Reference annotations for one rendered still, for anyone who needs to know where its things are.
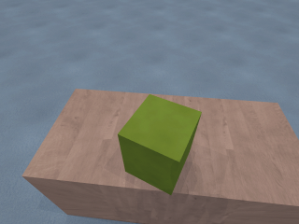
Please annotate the pedestal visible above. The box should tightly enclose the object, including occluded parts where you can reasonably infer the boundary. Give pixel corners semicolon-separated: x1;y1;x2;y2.
22;89;299;224

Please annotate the carton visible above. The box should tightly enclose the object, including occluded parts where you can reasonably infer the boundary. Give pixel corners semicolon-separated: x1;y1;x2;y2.
118;94;202;195

